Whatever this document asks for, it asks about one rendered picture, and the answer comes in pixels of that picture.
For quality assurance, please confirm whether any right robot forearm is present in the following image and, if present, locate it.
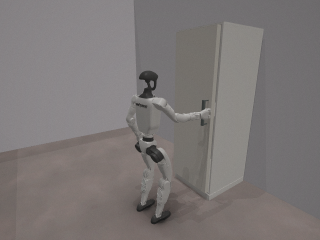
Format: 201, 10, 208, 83
176, 112, 202, 123

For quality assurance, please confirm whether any right robot shin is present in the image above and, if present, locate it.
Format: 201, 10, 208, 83
155, 181, 172, 217

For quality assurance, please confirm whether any left robot hand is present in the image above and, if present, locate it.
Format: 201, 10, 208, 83
136, 133, 143, 142

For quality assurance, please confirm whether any fridge door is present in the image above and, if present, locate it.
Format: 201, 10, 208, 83
173, 24, 221, 193

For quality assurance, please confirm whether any left robot upper arm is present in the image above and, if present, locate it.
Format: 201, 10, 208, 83
126, 95, 140, 124

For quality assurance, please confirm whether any right robot upper arm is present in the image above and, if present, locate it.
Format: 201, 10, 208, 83
152, 97, 180, 123

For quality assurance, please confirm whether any humanoid robot torso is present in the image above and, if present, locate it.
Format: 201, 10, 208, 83
135, 95, 161, 156

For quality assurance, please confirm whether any handle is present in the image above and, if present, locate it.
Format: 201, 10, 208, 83
200, 99, 209, 126

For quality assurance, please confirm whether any left robot forearm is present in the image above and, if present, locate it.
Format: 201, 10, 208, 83
127, 122, 142, 137

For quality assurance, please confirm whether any right robot hand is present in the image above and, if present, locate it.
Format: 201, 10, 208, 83
190, 108, 211, 120

